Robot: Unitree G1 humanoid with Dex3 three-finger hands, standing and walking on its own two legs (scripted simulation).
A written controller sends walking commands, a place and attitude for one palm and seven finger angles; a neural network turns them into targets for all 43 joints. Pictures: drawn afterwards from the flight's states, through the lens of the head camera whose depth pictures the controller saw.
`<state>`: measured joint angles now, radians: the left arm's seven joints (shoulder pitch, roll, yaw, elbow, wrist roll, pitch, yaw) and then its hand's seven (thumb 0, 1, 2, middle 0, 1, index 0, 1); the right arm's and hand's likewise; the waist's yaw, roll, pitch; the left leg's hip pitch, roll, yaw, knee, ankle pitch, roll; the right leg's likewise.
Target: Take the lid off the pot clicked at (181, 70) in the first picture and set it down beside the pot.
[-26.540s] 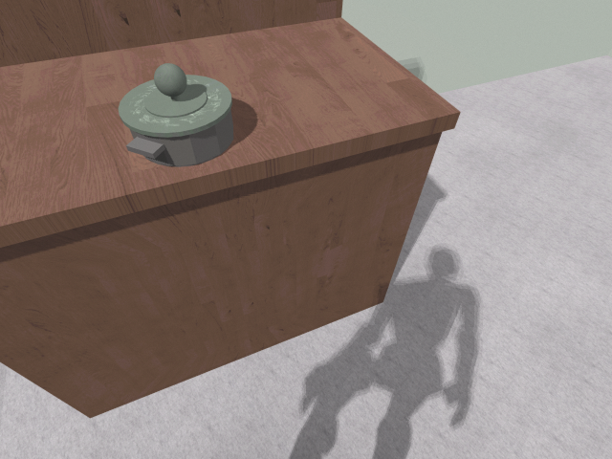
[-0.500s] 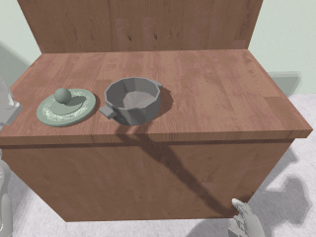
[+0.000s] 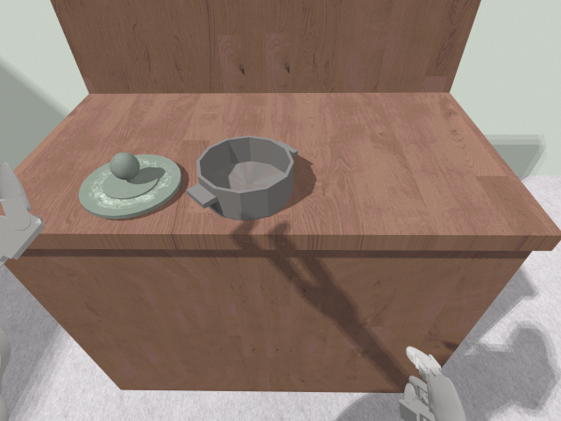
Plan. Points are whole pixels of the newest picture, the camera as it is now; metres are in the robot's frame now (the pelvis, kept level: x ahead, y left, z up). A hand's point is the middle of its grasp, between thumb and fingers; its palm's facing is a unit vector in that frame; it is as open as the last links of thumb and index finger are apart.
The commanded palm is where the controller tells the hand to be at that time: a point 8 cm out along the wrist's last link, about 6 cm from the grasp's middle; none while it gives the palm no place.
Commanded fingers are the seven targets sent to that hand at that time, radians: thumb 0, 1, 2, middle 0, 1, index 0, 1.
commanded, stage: step back with the hand held close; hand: left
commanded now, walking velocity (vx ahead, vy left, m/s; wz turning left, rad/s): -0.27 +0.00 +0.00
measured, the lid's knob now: (124, 166) +0.48 +0.37 +0.11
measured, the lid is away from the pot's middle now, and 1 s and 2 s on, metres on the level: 0.23 0.23 0.23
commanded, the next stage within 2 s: stop stepping back and stand still in 1.08 s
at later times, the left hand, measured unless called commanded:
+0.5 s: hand out of the picture +0.14 +0.25 +0.27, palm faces +0.48 -0.75 -0.46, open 7.4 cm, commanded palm +0.08 +0.31 +0.28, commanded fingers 0.00 0.90 0.90 -0.20 -0.30 -0.20 -0.30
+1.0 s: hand out of the picture +0.04 +0.26 +0.28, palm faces +0.55 -0.76 -0.36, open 7.4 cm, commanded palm -0.02 +0.32 +0.28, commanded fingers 0.00 0.90 0.90 -0.20 -0.30 -0.20 -0.30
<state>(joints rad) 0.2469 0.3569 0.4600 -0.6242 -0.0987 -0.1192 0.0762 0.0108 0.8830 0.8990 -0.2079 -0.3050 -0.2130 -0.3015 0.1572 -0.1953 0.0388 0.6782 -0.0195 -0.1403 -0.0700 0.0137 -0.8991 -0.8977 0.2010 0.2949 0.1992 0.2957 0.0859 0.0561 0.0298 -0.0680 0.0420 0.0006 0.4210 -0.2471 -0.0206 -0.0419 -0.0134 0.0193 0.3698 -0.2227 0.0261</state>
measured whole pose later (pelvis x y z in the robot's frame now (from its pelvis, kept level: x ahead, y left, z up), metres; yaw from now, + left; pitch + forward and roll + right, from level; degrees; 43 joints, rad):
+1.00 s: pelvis -0.15 +0.04 -0.02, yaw +0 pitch +0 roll -3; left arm 0.28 0.47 0.58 -0.76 -0.05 -0.29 0.16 0.01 0.88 0.90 -0.21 -0.31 -0.22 -0.30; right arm 0.23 -0.22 -0.02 0.63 0.01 -0.11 -0.03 0.01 -0.90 -0.90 0.20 0.29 0.20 0.30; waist -0.02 0.03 0.01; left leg -0.58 0.01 -0.01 0.91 -0.39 0.00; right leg -0.35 0.01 0.02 0.61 -0.25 0.03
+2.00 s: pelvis -0.26 +0.07 -0.01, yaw -2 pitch -1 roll -1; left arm 0.27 0.47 0.54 -0.60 -0.05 -0.26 0.15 0.00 0.88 0.90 -0.21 -0.31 -0.22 -0.30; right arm 0.23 -0.24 -0.01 0.67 0.04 -0.08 -0.03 0.01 -0.90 -0.90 0.20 0.29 0.20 0.30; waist -0.02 0.04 -0.04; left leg -0.26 0.04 0.03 0.59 -0.31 0.00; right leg -0.18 0.03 -0.07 0.53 -0.33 -0.03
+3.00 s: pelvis -0.25 +0.06 +0.00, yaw -1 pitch -1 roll +0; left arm 0.23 0.15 0.01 1.10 0.00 -0.01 0.05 0.01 0.94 0.90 -0.20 -0.30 -0.20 -0.30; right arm 0.31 -0.13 -0.02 1.11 -0.01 0.01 -0.04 0.01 -0.91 -0.90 0.20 0.29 0.20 0.29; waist -0.04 0.03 0.02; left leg -0.17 0.01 0.05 0.45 -0.26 0.01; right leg -0.13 0.04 0.01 0.43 -0.29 -0.04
